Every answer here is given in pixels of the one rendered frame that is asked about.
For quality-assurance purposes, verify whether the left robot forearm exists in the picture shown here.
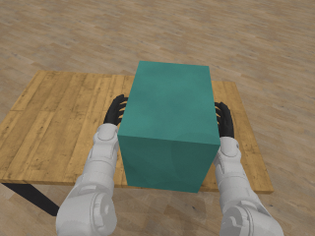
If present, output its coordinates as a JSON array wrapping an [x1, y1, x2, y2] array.
[[55, 123, 119, 233]]

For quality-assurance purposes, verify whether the robot right upper arm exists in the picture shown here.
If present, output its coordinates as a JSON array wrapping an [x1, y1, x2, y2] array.
[[219, 205, 284, 236]]

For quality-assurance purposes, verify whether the carton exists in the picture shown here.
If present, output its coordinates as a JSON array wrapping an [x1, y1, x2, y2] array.
[[117, 60, 221, 194]]

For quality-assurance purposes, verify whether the left robot hand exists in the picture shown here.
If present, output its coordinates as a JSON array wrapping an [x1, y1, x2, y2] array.
[[103, 94, 129, 126]]

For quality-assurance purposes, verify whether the table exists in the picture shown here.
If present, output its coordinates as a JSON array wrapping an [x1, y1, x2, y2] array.
[[0, 70, 275, 216]]

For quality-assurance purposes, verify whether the right robot hand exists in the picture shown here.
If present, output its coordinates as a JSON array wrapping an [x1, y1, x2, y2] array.
[[215, 102, 234, 138]]

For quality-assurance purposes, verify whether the right robot forearm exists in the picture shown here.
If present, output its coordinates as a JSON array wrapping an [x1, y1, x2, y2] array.
[[213, 137, 273, 218]]

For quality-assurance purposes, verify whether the robot left upper arm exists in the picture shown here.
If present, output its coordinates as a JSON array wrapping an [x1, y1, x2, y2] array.
[[56, 191, 117, 236]]

